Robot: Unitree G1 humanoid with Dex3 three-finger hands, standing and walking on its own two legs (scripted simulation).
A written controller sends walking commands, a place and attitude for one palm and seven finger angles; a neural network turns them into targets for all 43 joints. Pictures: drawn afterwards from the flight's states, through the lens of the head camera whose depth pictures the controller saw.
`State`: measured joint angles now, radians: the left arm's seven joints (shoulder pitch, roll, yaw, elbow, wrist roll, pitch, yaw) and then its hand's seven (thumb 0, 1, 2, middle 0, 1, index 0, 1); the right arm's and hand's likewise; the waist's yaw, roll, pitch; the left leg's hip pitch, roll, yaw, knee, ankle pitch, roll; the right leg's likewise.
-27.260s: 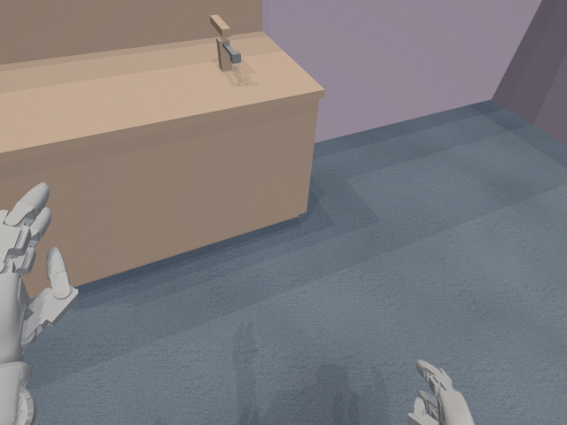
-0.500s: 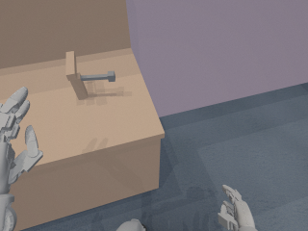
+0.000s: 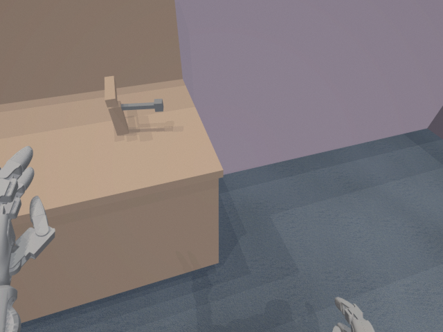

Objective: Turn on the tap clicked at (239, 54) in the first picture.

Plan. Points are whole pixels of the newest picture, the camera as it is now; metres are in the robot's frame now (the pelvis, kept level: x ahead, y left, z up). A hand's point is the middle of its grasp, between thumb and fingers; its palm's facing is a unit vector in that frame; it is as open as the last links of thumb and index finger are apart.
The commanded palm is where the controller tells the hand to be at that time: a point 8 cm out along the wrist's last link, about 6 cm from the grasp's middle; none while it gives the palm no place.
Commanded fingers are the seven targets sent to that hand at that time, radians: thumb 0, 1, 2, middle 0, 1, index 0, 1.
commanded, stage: stop stepping back and stand still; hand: left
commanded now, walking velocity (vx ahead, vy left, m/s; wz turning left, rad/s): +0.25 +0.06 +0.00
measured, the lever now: (158, 105) +0.73 +0.23 +0.03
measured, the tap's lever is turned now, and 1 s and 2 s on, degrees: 79 79 79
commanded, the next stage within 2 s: stand and check the lever's angle in 0.60 s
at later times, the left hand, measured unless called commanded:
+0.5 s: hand (41, 290) +0.13 +0.21 +0.16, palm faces +0.42 -0.81 -0.40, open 7.4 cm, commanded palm +0.08 +0.26 +0.18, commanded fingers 0.00 0.90 0.90 -0.20 -0.30 -0.20 -0.30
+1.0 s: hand (29, 263) +0.16 +0.24 +0.17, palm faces +0.46 -0.79 -0.39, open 7.4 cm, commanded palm +0.11 +0.28 +0.18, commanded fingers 0.00 0.90 0.90 -0.20 -0.30 -0.20 -0.30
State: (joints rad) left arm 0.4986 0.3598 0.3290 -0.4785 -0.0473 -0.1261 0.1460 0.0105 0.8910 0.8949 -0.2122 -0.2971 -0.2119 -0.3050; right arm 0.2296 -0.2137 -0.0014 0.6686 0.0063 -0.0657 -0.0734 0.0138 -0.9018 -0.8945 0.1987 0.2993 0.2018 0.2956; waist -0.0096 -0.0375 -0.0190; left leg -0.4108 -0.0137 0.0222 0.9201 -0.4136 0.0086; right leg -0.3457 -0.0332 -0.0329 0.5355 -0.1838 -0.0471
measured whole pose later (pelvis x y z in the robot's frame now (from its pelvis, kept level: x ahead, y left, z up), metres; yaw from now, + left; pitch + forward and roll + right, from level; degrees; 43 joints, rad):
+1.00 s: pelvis -0.02 -0.01 +0.00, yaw +6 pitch -2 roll +0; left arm 0.48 0.35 0.30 -0.48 -0.05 -0.15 0.15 0.01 0.89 0.90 -0.21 -0.30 -0.21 -0.30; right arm 0.18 -0.21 0.00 0.64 0.01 -0.08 -0.05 0.01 -0.90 -0.89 0.20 0.30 0.20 0.30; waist 0.01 0.02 0.04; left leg -0.18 -0.01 0.00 0.47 -0.26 0.01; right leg -0.21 0.04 -0.07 0.44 -0.21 -0.05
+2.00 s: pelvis -0.02 +0.01 +0.01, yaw +5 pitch -1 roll -1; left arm 0.48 0.34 0.30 -0.45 -0.06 -0.12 0.15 0.01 0.89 0.90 -0.21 -0.30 -0.21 -0.30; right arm 0.19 -0.21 0.00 0.62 0.01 -0.05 -0.06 0.01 -0.90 -0.89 0.20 0.30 0.20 0.30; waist 0.01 0.03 0.02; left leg -0.14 -0.02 0.03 0.42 -0.26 0.04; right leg -0.18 0.03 -0.03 0.37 -0.18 -0.02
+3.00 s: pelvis -0.01 +0.01 +0.01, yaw +4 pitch +0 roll -1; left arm 0.48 0.35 0.29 -0.44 -0.06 -0.10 0.15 0.01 0.89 0.90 -0.21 -0.30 -0.21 -0.30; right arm 0.18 -0.22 0.01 0.61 0.01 -0.03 -0.07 0.01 -0.90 -0.89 0.20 0.30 0.20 0.30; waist 0.01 0.04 0.00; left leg -0.14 -0.01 0.03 0.41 -0.26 0.03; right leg -0.17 0.04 -0.03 0.36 -0.19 -0.03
